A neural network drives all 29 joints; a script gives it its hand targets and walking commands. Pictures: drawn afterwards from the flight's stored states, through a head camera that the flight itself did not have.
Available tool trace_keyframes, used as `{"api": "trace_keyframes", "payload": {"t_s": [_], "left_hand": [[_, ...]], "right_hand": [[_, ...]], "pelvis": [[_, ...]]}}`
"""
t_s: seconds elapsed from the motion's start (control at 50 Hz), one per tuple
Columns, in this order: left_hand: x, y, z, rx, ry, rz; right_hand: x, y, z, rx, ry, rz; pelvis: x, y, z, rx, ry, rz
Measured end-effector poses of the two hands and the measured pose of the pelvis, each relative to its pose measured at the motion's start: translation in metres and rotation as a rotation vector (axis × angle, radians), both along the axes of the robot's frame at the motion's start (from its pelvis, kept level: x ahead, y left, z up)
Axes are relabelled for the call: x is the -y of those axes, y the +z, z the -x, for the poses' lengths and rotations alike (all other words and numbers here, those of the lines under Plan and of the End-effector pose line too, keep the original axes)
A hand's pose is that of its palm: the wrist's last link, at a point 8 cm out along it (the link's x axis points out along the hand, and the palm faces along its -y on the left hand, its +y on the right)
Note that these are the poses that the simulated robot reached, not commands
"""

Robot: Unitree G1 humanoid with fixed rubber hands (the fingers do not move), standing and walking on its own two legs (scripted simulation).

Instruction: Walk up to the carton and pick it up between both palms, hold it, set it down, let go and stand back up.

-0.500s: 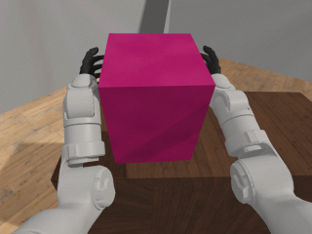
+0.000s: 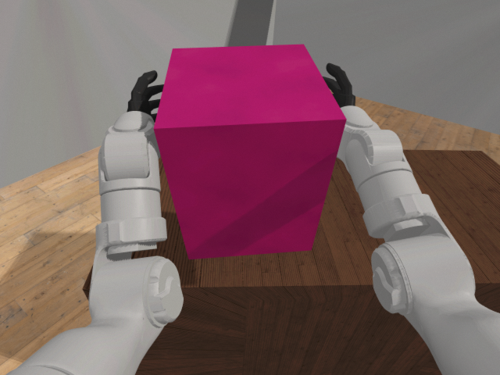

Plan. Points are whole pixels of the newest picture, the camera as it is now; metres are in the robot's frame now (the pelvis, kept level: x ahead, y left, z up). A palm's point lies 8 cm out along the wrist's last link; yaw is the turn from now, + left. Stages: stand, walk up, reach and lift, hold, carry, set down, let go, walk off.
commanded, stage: hold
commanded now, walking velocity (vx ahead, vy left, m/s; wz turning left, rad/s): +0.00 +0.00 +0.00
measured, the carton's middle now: (245, 153) +0.37 +0.00 +0.22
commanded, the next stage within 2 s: none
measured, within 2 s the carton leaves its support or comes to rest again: neither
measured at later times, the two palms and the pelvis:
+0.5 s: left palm (142, 123) +0.37 +0.15 +0.27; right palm (341, 114) +0.38 -0.14 +0.29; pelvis +0.00 +0.00 +0.00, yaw +0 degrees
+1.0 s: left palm (141, 116) +0.38 +0.16 +0.28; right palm (340, 108) +0.38 -0.14 +0.30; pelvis +0.00 +0.00 +0.00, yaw +0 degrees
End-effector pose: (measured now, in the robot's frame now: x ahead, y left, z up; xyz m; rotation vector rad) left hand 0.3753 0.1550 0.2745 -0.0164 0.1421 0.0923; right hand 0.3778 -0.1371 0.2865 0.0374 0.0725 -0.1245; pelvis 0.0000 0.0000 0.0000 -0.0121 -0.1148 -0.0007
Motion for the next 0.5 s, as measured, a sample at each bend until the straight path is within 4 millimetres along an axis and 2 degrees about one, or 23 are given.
{"api": "trace_keyframes", "payload": {"t_s": [0.24, 0.5], "left_hand": [[0.0008, -0.0010, -0.0036, 0.000, -0.005, 0.006], [0.0006, -0.0007, 0.0020, 0.011, -0.005, 0.011]], "right_hand": [[0.0009, 0.0021, -0.0030, -0.002, 0.000, 0.008], [0.0007, 0.0035, 0.0025, 0.005, -0.002, -0.005]], "pelvis": [[0.0014, 0.0001, -0.0060, 0.002, 0.002, 0.001], [-0.0001, 0.0000, -0.0049, 0.011, 0.002, 0.002]]}}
